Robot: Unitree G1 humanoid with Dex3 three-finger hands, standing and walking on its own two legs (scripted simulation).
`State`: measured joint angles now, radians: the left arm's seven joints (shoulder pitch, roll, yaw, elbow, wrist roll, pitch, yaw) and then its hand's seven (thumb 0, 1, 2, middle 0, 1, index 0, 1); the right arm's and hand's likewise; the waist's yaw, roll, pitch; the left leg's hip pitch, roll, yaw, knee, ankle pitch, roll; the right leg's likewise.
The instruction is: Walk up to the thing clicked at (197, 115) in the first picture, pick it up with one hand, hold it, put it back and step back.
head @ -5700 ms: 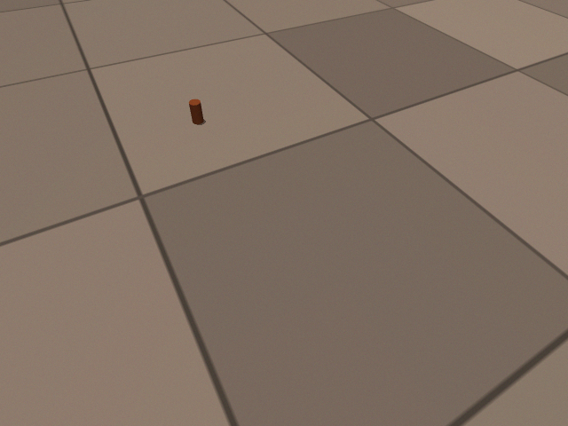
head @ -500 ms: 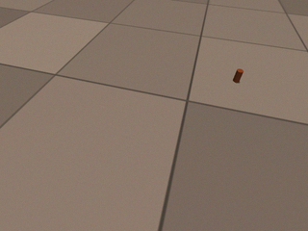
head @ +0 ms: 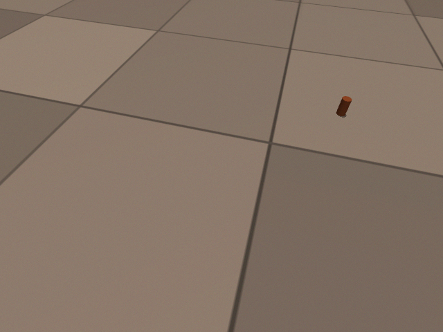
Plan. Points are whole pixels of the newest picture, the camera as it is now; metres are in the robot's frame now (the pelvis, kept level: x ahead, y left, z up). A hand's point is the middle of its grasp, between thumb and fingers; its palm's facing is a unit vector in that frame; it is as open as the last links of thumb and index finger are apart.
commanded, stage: stand
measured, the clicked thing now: (343, 106) +1.74 -0.90 -0.72
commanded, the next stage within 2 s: walk up in 0.12 s
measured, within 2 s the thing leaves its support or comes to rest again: neither
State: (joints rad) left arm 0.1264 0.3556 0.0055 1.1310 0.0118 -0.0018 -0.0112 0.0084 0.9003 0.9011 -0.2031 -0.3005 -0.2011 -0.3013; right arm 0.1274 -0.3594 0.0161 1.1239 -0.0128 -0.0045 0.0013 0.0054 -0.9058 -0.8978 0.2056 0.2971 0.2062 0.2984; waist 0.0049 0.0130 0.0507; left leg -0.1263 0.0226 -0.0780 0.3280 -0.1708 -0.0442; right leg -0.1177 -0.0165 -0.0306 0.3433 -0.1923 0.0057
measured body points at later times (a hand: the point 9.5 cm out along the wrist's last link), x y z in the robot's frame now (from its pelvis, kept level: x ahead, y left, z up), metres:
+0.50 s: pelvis -0.01 +0.02 -0.01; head +0.03 +0.02 +0.44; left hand +0.13 +0.32 -0.13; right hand +0.02 -0.31 -0.12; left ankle +0.01 +0.15 -0.75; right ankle -0.04 -0.11 -0.71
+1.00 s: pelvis -0.01 +0.02 -0.03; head +0.03 +0.02 +0.42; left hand +0.19 +0.29 -0.14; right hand -0.05 -0.30 -0.14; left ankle +0.06 +0.13 -0.75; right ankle -0.03 -0.11 -0.74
